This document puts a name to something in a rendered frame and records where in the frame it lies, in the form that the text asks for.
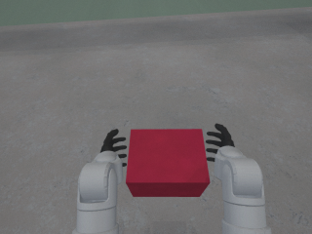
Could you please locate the left robot hand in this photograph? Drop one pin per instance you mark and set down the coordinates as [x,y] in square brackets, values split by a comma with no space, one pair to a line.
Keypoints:
[109,141]

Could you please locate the robot right forearm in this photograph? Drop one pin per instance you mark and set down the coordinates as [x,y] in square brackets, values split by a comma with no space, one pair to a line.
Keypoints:
[242,192]

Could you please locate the carton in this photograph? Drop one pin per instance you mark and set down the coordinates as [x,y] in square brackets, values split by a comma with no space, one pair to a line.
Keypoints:
[167,163]

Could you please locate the robot left forearm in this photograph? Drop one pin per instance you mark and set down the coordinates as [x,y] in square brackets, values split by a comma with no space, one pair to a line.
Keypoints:
[97,195]

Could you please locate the right robot hand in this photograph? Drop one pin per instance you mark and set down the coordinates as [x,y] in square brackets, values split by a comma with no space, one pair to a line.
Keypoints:
[224,136]

